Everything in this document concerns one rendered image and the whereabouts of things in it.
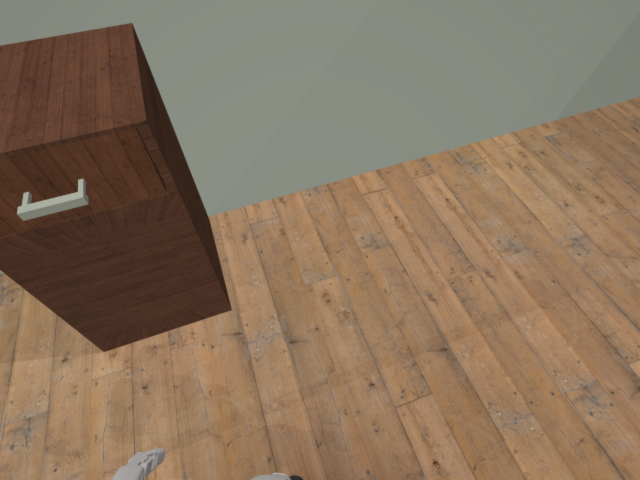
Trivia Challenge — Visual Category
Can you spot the cabinet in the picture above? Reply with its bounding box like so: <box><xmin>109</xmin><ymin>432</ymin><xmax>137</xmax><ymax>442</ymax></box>
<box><xmin>0</xmin><ymin>23</ymin><xmax>232</xmax><ymax>352</ymax></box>

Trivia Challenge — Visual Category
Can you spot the drawer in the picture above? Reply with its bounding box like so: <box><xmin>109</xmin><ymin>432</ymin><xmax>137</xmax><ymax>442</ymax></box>
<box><xmin>0</xmin><ymin>128</ymin><xmax>167</xmax><ymax>237</ymax></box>

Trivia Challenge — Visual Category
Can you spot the robot left hand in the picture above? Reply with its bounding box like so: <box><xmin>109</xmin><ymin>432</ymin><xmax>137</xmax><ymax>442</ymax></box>
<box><xmin>112</xmin><ymin>448</ymin><xmax>165</xmax><ymax>480</ymax></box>

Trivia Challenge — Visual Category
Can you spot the handle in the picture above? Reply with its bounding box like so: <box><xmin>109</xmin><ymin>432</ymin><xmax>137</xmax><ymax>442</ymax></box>
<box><xmin>17</xmin><ymin>179</ymin><xmax>89</xmax><ymax>221</ymax></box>

